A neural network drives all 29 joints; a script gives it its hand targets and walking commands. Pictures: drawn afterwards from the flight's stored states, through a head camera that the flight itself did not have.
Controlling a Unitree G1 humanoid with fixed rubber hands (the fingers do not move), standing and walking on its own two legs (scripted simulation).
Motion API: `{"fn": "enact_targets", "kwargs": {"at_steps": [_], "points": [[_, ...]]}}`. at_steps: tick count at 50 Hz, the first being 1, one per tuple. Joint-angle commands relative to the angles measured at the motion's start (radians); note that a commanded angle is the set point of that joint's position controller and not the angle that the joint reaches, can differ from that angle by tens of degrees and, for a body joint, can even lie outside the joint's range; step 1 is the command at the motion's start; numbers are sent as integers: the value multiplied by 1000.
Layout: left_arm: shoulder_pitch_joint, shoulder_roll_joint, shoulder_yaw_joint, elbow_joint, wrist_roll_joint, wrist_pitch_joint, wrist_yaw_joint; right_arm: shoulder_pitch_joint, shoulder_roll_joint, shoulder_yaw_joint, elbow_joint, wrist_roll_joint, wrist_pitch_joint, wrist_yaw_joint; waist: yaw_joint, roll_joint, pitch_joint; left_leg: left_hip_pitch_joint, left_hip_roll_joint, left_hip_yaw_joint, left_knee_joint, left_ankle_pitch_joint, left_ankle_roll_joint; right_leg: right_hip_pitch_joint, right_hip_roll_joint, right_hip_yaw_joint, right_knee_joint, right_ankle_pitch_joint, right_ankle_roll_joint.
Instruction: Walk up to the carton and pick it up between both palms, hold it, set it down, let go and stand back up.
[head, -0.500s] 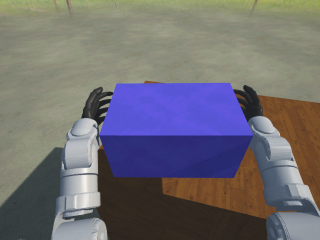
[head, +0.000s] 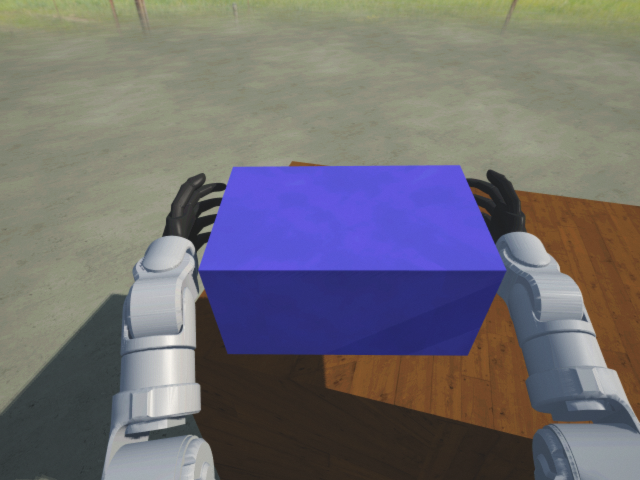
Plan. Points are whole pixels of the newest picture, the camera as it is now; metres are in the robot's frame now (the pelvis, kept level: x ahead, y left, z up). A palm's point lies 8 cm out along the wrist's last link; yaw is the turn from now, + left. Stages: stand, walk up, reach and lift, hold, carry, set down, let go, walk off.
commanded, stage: hold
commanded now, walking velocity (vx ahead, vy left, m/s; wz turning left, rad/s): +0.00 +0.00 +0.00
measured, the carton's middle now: (346, 257) +0.35 -0.02 +0.15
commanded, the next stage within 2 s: set down in 1.54 s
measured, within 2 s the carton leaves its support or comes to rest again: neither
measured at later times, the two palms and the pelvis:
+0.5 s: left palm (181, 239) +0.35 +0.18 +0.19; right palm (503, 234) +0.35 -0.21 +0.19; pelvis +0.00 +0.00 +0.00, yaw +0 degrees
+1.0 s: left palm (182, 239) +0.35 +0.18 +0.19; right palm (503, 235) +0.35 -0.21 +0.18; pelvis +0.00 +0.00 +0.00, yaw +0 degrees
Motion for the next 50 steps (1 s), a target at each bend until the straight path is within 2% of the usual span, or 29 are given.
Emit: {"fn": "enact_targets", "kwargs": {"at_steps": [1,9,16,22,27,35,50], "points": [[-644,-454,-421,-172,-146,-59,-123,-766,492,385,-361,132,-65,188,-3,26,-373,18,-103,94,-36,305,-20,173,108,-49,11,183,-35],[-656,-457,-421,-175,-142,-57,-123,-773,491,379,-355,132,-65,188,-3,35,-360,9,-102,95,-38,296,-23,166,108,-49,8,169,-38],[-654,-449,-406,-154,-135,-55,-125,-768,494,374,-335,122,-60,188,0,20,-339,-5,-103,98,-48,262,-15,164,105,-48,5,152,-35],[-658,-460,-422,-171,-149,-60,-123,-771,498,378,-354,129,-65,188,-8,30,-375,17,-105,97,-38,290,-21,164,106,-47,9,174,-36],[-666,-454,-410,-148,-138,-59,-125,-779,491,368,-332,121,-64,188,-5,28,-348,-2,-103,97,-49,253,-17,154,105,-48,4,142,-37],[-655,-458,-415,-161,-144,-61,-123,-779,495,380,-358,129,-69,189,-1,26,-380,17,-102,95,-37,297,-18,165,108,-49,9,178,-37],[-654,-454,-419,-164,-145,-60,-122,-780,496,383,-362,129,-68,187,-4,24,-370,17,-104,97,-36,293,-18,162,107,-46,7,177,-36]]}}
